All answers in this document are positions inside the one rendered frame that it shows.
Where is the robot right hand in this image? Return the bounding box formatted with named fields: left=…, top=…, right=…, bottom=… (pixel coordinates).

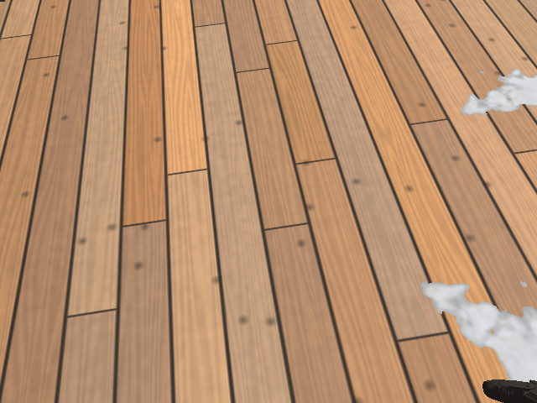
left=482, top=379, right=537, bottom=403

